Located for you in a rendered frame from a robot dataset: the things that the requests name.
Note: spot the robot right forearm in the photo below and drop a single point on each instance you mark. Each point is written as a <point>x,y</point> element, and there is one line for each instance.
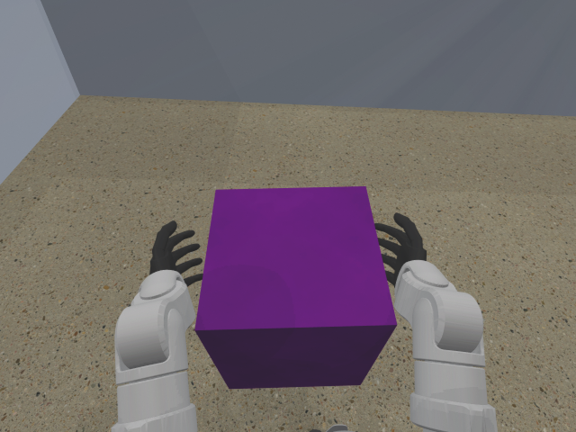
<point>447,333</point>

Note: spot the right robot hand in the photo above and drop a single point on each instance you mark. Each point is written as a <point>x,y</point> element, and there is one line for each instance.
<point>411,245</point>

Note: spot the robot left forearm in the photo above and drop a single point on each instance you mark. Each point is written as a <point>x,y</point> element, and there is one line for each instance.
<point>150,348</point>

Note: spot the carton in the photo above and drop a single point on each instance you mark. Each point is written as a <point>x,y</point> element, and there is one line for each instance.
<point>294,291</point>

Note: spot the left robot hand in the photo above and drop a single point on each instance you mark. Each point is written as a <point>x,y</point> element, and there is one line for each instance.
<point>163,257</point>

